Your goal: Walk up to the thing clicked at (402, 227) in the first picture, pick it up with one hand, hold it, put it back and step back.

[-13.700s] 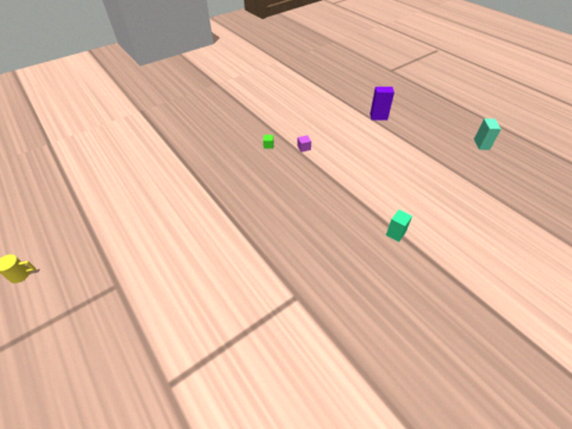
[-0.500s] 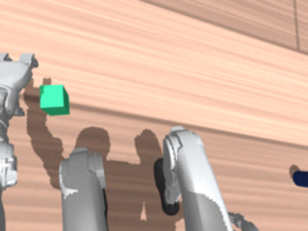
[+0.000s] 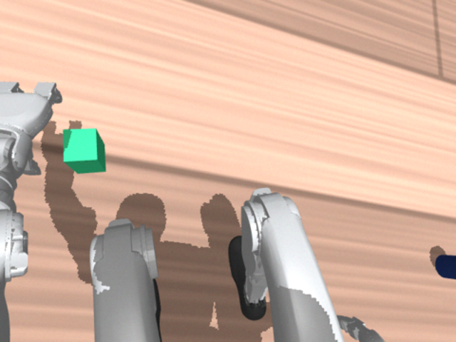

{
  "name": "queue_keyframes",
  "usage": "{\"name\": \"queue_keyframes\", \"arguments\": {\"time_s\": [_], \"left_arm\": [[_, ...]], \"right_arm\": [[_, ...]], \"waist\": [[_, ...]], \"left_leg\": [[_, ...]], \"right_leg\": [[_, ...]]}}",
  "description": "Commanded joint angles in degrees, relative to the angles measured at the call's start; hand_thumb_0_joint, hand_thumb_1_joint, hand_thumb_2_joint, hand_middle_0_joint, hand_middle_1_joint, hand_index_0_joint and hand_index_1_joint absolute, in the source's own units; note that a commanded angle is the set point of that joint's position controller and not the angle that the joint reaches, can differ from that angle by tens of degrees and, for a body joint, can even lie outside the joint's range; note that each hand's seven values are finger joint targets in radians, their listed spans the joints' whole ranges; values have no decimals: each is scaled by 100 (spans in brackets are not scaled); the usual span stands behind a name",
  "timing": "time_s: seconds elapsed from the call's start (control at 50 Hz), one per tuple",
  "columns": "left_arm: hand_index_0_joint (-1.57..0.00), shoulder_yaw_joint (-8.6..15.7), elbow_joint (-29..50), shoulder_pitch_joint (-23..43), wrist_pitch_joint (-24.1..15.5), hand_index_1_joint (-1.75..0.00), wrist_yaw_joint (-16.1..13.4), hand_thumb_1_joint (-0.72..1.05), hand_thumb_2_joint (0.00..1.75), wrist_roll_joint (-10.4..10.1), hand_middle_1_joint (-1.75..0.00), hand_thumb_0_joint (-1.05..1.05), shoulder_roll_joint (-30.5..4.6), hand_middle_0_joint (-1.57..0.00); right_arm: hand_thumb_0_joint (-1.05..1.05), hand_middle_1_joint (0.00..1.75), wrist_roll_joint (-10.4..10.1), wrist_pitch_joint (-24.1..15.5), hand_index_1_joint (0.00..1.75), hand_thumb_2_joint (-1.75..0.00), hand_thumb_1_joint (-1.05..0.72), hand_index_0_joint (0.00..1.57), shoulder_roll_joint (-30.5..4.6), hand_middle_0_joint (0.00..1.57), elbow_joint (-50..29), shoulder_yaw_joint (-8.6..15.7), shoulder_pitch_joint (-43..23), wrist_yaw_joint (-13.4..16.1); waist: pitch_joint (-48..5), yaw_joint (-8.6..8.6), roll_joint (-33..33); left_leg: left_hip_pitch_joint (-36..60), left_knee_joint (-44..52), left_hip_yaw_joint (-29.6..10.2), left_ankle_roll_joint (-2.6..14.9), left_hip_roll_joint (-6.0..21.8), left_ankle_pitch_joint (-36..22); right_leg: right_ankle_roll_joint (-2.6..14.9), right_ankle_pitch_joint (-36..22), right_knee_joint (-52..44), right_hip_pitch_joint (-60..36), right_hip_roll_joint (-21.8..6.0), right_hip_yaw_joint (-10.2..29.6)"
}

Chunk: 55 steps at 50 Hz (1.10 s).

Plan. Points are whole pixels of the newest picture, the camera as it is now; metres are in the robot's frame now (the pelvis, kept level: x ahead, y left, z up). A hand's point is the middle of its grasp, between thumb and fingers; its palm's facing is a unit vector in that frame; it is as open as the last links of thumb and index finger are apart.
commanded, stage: rise first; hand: left
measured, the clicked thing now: (86, 152) +0.50 +0.22 -0.30
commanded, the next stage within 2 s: approach in 1.54 s
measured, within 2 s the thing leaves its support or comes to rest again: neither
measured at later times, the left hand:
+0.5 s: hand (31, 134) +0.49 +0.27 -0.15, palm faces -0.46 +0.01 -0.89, open 14.3 cm
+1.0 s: hand (30, 132) +0.49 +0.27 -0.14, palm faces -0.46 +0.02 -0.89, open 14.6 cm
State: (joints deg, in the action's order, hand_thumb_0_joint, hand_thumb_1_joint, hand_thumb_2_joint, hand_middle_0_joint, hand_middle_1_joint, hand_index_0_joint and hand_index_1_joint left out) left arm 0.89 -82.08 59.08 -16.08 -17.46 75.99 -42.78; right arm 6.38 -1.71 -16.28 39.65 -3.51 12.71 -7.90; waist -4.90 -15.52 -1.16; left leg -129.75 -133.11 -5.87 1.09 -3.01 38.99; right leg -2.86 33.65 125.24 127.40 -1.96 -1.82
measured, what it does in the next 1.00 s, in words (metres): stands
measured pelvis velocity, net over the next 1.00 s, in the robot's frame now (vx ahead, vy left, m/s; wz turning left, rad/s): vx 0.00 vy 0.00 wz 0.00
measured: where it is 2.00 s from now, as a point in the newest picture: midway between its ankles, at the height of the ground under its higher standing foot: (200, 311)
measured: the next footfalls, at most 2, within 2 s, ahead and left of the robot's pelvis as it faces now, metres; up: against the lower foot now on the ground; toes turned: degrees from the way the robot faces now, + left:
none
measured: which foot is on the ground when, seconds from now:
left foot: down 0.00-1.00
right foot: down 0.00-1.00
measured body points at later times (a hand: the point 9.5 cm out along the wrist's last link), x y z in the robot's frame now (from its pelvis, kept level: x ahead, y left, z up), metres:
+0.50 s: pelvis +0.00 +0.00 +0.00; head +0.24 +0.06 +0.38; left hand +0.51 +0.27 -0.09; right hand +0.03 -0.28 -0.09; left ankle +0.08 +0.11 -0.32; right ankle +0.12 -0.14 -0.32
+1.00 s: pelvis +0.00 +0.00 +0.01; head +0.24 +0.07 +0.38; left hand +0.51 +0.27 -0.09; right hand +0.04 -0.28 -0.09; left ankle +0.08 +0.11 -0.32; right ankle +0.12 -0.14 -0.32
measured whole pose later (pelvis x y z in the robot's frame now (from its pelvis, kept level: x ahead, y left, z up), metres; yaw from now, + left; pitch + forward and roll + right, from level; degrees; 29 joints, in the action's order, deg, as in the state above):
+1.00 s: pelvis +0.00 +0.00 +0.01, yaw +0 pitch +36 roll -9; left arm 0.2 -80.9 59.5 -14.8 -16.9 75.5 -42.2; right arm 6.1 -1.4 -15.9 39.5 -3.1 12.4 -7.4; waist -5.1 -15.4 -1.5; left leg -129.1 -131.9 -5.6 1.2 -2.9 39.2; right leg -3.0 33.8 124.2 126.9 -1.9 -1.6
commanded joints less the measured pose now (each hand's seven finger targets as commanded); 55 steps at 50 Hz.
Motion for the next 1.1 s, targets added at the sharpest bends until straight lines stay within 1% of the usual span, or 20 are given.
{"name": "queue_keyframes", "arguments": {"time_s": [0.0, 0.06, 0.08, 0.1, 0.18, 0.2, 0.22, 0.26, 0.3, 0.36, 0.46, 0.48, 0.5, 0.56, 0.7, 0.74, 0.8, 0.88, 1.0, 1.08], "left_arm": [[-13, 175, 774, 2011, 31, -86, -249, -54, 95, -59, -84, 0, -1321, -15], [-14, 175, 943, 2139, 11, -85, -263, -52, 92, -99, -83, 0, -1270, -17], [-14, 136, 906, 2070, 18, -86, -258, -51, 93, -111, -84, 0, -1188, -16], [-13, 83, 900, 2046, 23, -85, -237, -54, 92, -112, -84, 0, -1125, -15], [-13, 153, 1097, 2242, 36, -85, -236, -54, 91, -124, -83, 0, -1228, -15], [-13, 98, 816, 2059, 67, -85, -222, -55, 92, -118, -83, 0, -1133, -15], [-13, 150, 1075, 2242, 41, -86, -240, -53, 92, -101, -84, 0, -1250, -15], [-13, 225, 966, 2127, 71, -85, -258, -53, 92, -96, -84, 0, -1400, -15], [-13, 212, 866, 1999, 104, -85, -239, -53, 92, -125, -83, 0, -1278, -15], [-14, 230, 1216, 2121, 100, -84, -218, -53, 92, -106, -82, 0, -1352, -16], [-16, 233, 972, 1789, 160, -82, -109, -53, 89, -208, -79, 0, -1264, -18], [-16, 148, 943, 1819, 145, -85, -82, -46, 92, -248, -84, 0, -1165, -17], [-16, 132, 756, 1746, 146, -83, -61, -49, 91, -254, -81, 0, -1139, -18], [-14, 203, 1101, 1987, 59, -84, -32, -53, 92, -217, -82, 0, -1347, -16], [-12, 201, 1365, 2201, -61, -84, -108, -57, 91, -180, -82, 0, -1320, -14], [-12, 93, 1109, 2099, -37, -85, -144, -57, 92, -169, -84, 0, -1131, -14], [-13, 86, 931, 2093, 26, -83, -196, -58, 89, -129, -81, 0, -1157, -16], [-13, 81, 1001, 2142, 109, -83, -190, -59, 89, -132, -81, 0, -1213, -15], [-13, 159, 1085, 2050, 199, -83, -116, -58, 88, -208, -81, 0, -1307, -16], [-13, 116, 1126, 2055, 167, -81, -61, -61, 86, -223, -79, 0, -1157, -15]], "right_arm": [[0, 30, -3, -6, 30, -90, -90, 20, -1470, 20, -82, 477, 1210, 77], [0, 30, 8, -22, 30, -90, -90, 20, -1420, 20, -56, 464, 1230, 79], [0, 30, 0, -25, 30, -90, -90, 20, -1420, 20, -47, 483, 1230, 86], [0, 30, -2, -37, 30, -90, -90, 20, -1399, 20, -32, 475, 1281, 79], [0, 30, 1, -20, 30, -89, -89, 20, -1461, 20, -48, 512, 1303, 95], [0, 30, -3, -28, 30, -90, -90, 20, -1477, 20, -16, 516, 1321, 96], [0, 30, 12, -23, 30, -90, -89, 20, -1453, 20, -50, 493, 1335, 87], [0, 30, -14, -20, 30, -90, -90, 20, -1465, 20, -50, 499, 1299, 91], [0, 30, -1, -24, 30, -90, -90, 20, -1471, 20, -72, 502, 1306, 83], [0, 30, -27, 1, 30, -89, -89, 20, -1432, 20, -103, 522, 1296, 90], [0, 30, -37, 29, 30, -89, -89, 20, -1438, 20, -111, 516, 1339, 74], [0, 30, -40, 36, 30, -90, -90, 20, -1429, 20, -105, 522, 1287, 85], [0, 30, -40, 39, 30, -90, -90, 20, -1461, 20, -107, 496, 1289, 88], [0, 30, -30, 37, 30, -90, -90, 20, -1466, 20, -99, 498, 1288, 100], [0, 30, -38, 43, 30, -89, -89, 20, -1477, 20, -65, 537, 1332, 112], [0, 30, -25, 40, 30, -89, -89, 20, -1434, 20, -66, 522, 1309, 104], [0, 30, -16, 36, 30, -89, -89, 20, -1417, 20, -75, 501, 1249, 105], [0, 30, -32, 40, 30, -89, -89, 20, -1413, 20, -64, 503, 1230, 107], [0, 30, -56, 41, 30, -89, -89, 20, -1399, 20, -89, 503, 1295, 102], [0, 30, -72, 43, 30, -89, -89, 20, -1426, 20, -63, 522, 1330, 108]], "waist": [[-3589, -110, -1584], [-3742, -141, -1743], [-3803, -83, -1681], [-3750, -173, -1717], [-3826, -147, -1802], [-3631, -164, -1724], [-3838, -170, -1788], [-3818, -80, -1802], [-3649, -106, -1647], [-4061, -19, -1939], [-3806, -71, -1526], [-3761, -95, -1478], [-3487, -153, -1341], [-3612, -122, -1491], [-3973, -71, -1824], [-3710, -138, -1798], [-3611, -119, -1719], [-3781, -87, -1702], [-3880, -92, -1555], [-3837, -120, -1669]], "left_leg": [[2843, 1659, 295, 34, -6, -652], [2881, 1685, 329, 23, -5, -722], [2941, 1708, 312, 24, -7, -707], [3019, 1689, 311, 12, 11, -797], [3086, 1675, 256, -13, 22, -938], [3043, 1650, 254, -22, 15, -916], [3047, 1648, 283, -5, 16, -928], [2970, 1679, 309, 2, -8, -868], [2930, 1664, 296, 0, -9, -852], [3221, 1747, 294, -21, 9, -1019], [2930, 1664, 355, 38, -1, -1110], [2823, 1660, 373, 59, -3, -923], [2646, 1674, 333, 66, -8, -770], [2710, 1681, 340, 47, -9, -714], [3201, 1721, 291, -26, 14, -1022], [3103, 1768, 264, -31, 18, -818], [2999, 1814, 287, 1, 5, -679], [3003, 1809, 332, 43, 1, -702], [2990, 1751, 360, 51, 5, -993], [3235, 1825, 200, -25, 41, -1142]], "right_leg": [[549, -479, -1090, -1717, 162, -555], [530, -545, -1069, -1830, 162, -561], [540, -543, -1062, -1786, 170, -557], [534, -608, -1048, -1826, 171, -578], [543, -712, -1021, -1732, 128, -569], [560, -672, -1026, -1668, 129, -574], [543, -701, -1032, -1809, 146, -582], [554, -646, -1038, -1821, 138, -558], [565, -608, -1080, -1765, 132, -558], [557, -762, -1014, -1839, 132, -544], [534, -832, -1128, -2078, 139, -527], [547, -681, -1167, -2040, 172, -533], [546, -551, -1211, -1947, 155, -548], [550, -476, -1191, -1976, 163, -550], [561, -724, -1096, -1882, 149, -566], [574, -565, -1114, -1777, 163, -587], [554, -498, -1154, -1767, 156, -561], [547, -560, -1182, -1867, 181, -548], [531, -785, -1200, -2153, 165, -512], [564, -841, -1109, -1869, 148, -568]]}}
